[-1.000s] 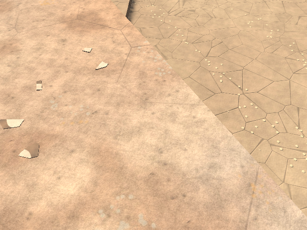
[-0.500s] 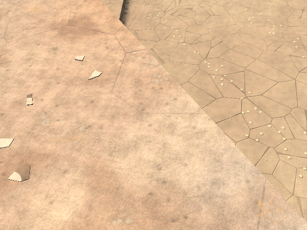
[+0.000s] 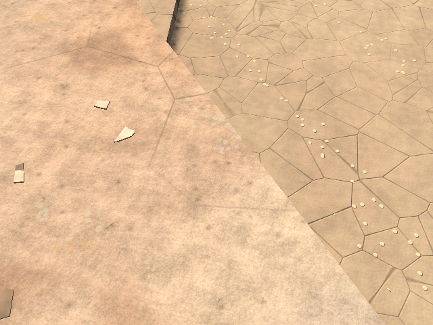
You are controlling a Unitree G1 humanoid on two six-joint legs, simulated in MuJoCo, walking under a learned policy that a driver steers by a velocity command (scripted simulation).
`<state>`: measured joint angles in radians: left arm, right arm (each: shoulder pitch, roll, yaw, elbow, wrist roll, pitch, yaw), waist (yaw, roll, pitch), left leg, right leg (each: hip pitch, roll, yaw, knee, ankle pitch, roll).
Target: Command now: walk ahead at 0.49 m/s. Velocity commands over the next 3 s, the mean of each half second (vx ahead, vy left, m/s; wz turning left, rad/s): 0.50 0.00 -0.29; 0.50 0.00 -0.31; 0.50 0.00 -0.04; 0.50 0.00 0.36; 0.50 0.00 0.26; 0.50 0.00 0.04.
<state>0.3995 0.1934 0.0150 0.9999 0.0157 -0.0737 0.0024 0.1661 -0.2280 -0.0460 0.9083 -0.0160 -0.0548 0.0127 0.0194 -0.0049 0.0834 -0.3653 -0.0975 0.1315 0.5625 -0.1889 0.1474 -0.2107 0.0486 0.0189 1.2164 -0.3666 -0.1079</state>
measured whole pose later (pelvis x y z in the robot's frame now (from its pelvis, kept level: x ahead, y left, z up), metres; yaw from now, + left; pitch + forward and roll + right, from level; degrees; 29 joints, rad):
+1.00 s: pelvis +0.54 -0.11 +0.01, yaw -20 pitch +1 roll +0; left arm 0.48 0.22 0.02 1.00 0.02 -0.08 0.02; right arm 0.02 -0.23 -0.01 0.79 -0.02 -0.04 0.02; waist 0.08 0.02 0.05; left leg -0.54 0.01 0.07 0.56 -0.05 0.07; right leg 0.15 0.13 0.09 0.20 -0.35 -0.12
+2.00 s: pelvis +1.02 -0.34 -0.10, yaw -7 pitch +1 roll -2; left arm 0.44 0.19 0.04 1.03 0.02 -0.10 0.00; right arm 0.12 -0.23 -0.06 0.81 -0.03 -0.01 0.04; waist 0.00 0.04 0.01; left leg -0.79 0.05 0.05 1.08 -0.04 0.08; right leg -0.11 0.00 -0.17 0.39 -0.29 -0.02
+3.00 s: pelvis +1.55 -0.39 -0.09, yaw +1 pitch +0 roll -1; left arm 0.39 0.19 0.05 1.01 0.01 -0.09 -0.01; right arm 0.18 -0.23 -0.05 0.92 -0.03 -0.04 0.03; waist 0.02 0.04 0.03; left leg -0.61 0.11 0.00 0.95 -0.14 0.04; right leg -0.06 0.08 -0.09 0.23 -0.18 -0.09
